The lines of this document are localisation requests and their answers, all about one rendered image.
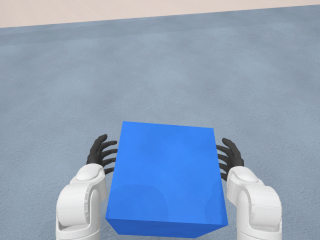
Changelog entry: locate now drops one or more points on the right robot forearm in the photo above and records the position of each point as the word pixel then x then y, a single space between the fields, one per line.
pixel 258 207

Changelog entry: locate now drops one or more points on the carton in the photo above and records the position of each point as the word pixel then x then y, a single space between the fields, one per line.
pixel 166 182

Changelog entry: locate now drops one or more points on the left robot forearm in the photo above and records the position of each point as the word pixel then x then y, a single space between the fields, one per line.
pixel 78 212

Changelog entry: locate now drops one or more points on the right robot hand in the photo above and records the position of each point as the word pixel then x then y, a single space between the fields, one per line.
pixel 234 157

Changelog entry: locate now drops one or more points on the left robot hand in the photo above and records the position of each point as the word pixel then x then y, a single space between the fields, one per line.
pixel 96 155

